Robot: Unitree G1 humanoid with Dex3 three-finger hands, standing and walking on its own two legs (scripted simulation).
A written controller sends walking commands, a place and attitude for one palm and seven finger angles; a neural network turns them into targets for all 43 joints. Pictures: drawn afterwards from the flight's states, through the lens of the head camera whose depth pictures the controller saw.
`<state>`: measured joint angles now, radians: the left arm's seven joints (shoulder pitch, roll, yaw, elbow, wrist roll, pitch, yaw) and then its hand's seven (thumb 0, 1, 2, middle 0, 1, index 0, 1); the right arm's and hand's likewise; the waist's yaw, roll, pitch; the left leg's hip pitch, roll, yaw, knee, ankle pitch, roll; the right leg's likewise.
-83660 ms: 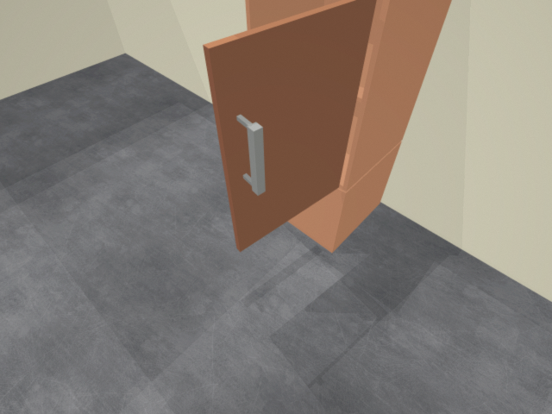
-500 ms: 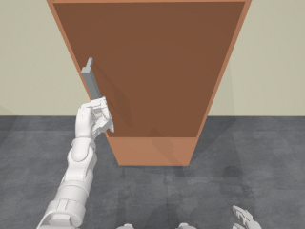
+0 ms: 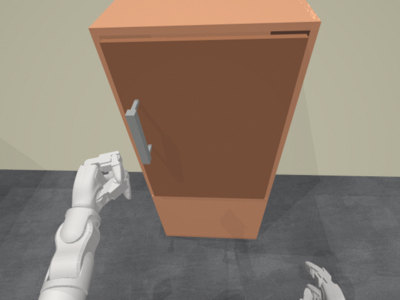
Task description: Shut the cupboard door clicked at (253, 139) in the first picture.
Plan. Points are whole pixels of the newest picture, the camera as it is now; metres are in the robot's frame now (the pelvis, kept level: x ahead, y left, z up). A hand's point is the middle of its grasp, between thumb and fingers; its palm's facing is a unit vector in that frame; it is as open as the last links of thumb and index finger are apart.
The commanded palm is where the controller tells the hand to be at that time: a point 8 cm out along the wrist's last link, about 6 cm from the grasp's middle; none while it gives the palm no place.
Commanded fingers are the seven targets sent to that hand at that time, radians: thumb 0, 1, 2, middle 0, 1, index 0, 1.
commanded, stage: draw the hand back to the body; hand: left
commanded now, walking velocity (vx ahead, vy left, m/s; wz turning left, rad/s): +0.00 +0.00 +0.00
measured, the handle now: (141, 133) +0.51 +0.19 +0.04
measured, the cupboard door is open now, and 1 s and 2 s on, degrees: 0 0 0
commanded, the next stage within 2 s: step back with the hand held close in 1.12 s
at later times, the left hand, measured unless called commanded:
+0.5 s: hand (49, 202) +0.23 +0.25 +0.15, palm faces +0.34 -0.88 -0.33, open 4.3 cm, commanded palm +0.19 +0.29 +0.17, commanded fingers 0.00 0.90 0.90 -0.50 -0.63 -0.50 -0.63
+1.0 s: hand out of the picture +0.20 +0.29 +0.18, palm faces +0.48 -0.79 -0.38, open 7.3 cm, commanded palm +0.15 +0.32 +0.20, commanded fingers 0.00 0.90 0.90 -0.20 -0.30 -0.20 -0.30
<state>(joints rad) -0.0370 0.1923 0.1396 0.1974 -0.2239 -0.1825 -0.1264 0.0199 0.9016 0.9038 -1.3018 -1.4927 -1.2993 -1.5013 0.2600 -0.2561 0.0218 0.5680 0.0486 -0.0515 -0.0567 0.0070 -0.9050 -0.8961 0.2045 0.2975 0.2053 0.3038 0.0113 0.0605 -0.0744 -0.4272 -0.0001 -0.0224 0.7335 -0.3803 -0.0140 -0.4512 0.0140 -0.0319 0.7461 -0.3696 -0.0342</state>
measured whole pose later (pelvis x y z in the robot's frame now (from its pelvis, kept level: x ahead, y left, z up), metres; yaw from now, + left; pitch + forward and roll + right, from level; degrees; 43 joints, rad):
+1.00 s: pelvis +0.01 +0.03 +0.03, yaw +0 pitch -5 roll +0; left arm 0.43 0.32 0.34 -0.34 -0.06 -0.05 0.10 0.02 0.89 0.90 -0.24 -0.32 -0.23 -0.33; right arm 0.21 -0.23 0.02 0.64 0.01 -0.11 -0.08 0.01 -0.90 -0.90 0.21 0.30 0.21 0.30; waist 0.08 0.07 0.01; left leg -0.09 -0.02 -0.01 0.43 -0.26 0.02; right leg -0.11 -0.01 -0.01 0.43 -0.24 0.00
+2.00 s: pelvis -0.07 +0.04 +0.01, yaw -1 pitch -1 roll -1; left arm 0.49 0.38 0.44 -0.46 -0.01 -0.21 0.16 0.02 0.89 0.90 -0.22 -0.30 -0.21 -0.31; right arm 0.25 -0.21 0.00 0.57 0.01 -0.06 -0.08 0.01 -0.90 -0.90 0.21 0.30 0.21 0.30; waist 0.01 0.01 -0.01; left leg -0.41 -0.01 0.01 0.67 -0.27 0.05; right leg -0.40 0.00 0.00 0.60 -0.19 0.02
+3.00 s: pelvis -0.26 +0.09 +0.01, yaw -2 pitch +1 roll -4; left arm 0.56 0.47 0.44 -0.62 -0.07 -0.19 0.14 0.02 0.89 0.90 -0.22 -0.30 -0.21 -0.31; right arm 0.16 -0.18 0.02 0.63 -0.03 -0.11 -0.05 0.01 -0.90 -0.90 0.21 0.30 0.21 0.30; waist 0.03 0.00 -0.02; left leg -0.59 0.01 0.04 0.59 -0.21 -0.04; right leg -0.10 0.08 -0.02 0.46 -0.36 -0.04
